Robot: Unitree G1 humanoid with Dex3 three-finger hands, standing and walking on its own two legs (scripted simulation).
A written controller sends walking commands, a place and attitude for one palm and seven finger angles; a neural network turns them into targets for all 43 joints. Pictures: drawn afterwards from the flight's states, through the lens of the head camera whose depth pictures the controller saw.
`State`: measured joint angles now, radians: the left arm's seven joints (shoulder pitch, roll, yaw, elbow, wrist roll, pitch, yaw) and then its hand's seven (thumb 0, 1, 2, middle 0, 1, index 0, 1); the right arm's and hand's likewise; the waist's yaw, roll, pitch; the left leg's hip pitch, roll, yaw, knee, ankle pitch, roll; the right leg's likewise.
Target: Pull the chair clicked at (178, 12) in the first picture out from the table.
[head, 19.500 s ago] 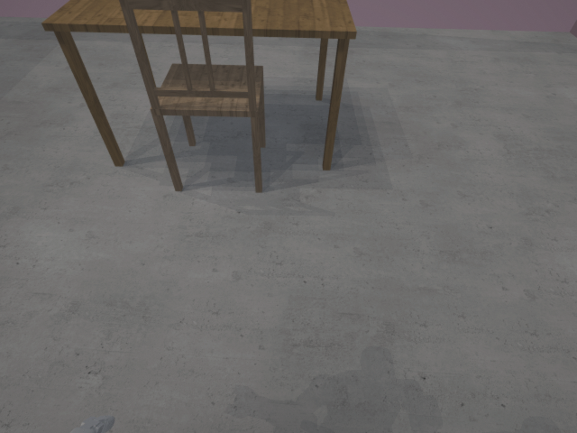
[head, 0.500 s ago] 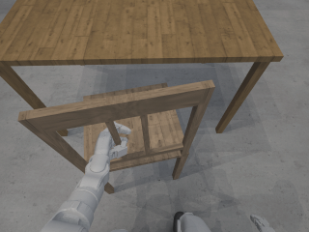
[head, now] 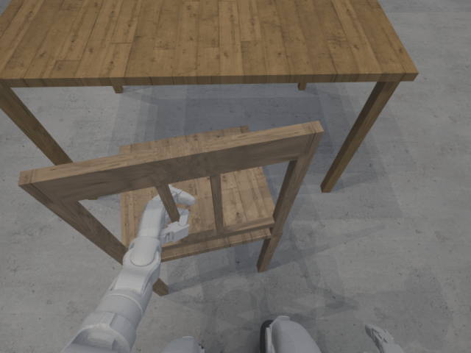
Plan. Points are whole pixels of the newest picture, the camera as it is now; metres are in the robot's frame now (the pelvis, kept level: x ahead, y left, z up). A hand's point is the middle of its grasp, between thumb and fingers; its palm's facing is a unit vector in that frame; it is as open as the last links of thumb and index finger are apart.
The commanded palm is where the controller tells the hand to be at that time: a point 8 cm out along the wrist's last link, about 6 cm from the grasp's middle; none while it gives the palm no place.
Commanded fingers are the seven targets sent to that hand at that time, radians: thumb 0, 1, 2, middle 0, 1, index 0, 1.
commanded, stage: step backward, pulling the chair out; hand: left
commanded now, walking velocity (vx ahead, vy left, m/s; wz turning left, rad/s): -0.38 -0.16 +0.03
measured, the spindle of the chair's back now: (174, 215) +0.36 +0.12 -0.07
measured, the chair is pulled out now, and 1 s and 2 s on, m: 0.22 0.39 0.58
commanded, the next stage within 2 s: stop walking, hand still on the chair in 1.36 s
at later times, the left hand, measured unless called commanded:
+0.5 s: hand (179, 264) +0.26 +0.10 -0.06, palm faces -0.06 -0.98 -0.16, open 4.9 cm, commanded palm +0.25 +0.15 -0.05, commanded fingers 0.00 0.90 0.90 -0.50 -1.45 -0.50 -1.45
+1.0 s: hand (172, 325) +0.17 +0.10 -0.06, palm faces -0.05 -0.98 -0.17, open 5.0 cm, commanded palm +0.15 +0.16 -0.06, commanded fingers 0.00 0.90 0.90 -0.50 -1.45 -0.50 -1.45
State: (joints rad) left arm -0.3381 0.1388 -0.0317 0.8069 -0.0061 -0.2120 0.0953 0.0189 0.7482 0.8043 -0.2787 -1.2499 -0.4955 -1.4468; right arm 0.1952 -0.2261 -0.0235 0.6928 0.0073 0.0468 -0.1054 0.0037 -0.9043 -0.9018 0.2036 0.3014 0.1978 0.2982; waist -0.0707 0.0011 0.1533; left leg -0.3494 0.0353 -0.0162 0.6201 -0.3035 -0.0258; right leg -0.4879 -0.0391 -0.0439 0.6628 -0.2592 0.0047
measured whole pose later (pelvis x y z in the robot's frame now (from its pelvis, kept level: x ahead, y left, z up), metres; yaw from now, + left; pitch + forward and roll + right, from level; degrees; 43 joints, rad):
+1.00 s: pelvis -0.17 -0.02 +0.01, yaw -3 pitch +3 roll -1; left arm -0.33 0.18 0.00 0.75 -0.02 -0.22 0.08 0.02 0.76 0.81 -0.26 -1.20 -0.48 -1.45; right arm 0.17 -0.19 -0.02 0.68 0.00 0.03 -0.06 0.00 -0.90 -0.90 0.20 0.30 0.20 0.30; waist -0.02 0.00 0.19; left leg -0.37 0.08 0.00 0.55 -0.23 -0.05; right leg -0.29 -0.01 -0.03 0.55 -0.31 -0.01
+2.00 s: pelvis -0.32 -0.01 +0.01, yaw -3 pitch -3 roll +0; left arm -0.19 0.13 -0.03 0.80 -0.02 -0.17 0.08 0.02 0.74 0.82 -0.23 -1.19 -0.50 -1.45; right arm 0.22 -0.25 -0.02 0.71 0.03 0.05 -0.11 0.01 -0.91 -0.90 0.20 0.30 0.19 0.30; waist -0.03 0.00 0.11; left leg -0.24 0.04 0.01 0.51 -0.23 -0.03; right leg -0.21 -0.06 -0.02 0.51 -0.26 0.04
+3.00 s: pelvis -0.28 -0.02 -0.02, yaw -2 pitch +10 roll +0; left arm 0.13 0.17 -0.01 0.26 -0.08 0.02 0.01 0.00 -0.48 0.23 -0.26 -0.80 -0.28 -0.81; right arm 0.23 -0.24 0.00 0.58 0.04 -0.07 -0.05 0.01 -0.90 -0.90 0.20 0.30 0.20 0.30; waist -0.05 0.04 -0.07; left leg -0.57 0.04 -0.01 0.80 -0.40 -0.04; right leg -0.53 -0.06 -0.03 0.81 -0.45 0.04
